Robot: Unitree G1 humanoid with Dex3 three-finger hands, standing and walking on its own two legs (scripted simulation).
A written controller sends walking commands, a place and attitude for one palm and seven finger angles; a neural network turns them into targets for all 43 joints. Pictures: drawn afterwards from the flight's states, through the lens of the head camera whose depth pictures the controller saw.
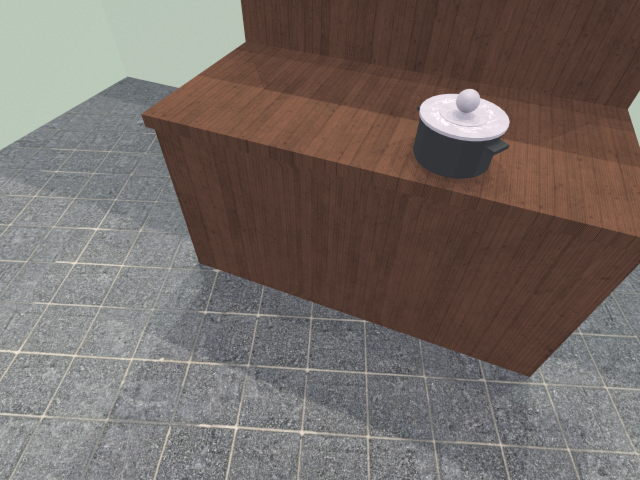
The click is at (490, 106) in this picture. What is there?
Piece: lid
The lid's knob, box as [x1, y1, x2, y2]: [456, 89, 479, 112]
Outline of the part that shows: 473,89 463,90 458,95 456,99 456,104 461,111 472,111 478,105 479,95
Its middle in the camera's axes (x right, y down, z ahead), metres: +0.33 -0.31 +0.87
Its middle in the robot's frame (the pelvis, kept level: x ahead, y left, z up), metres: +0.88 -0.29 +0.06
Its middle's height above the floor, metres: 0.84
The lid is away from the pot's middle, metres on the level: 0.00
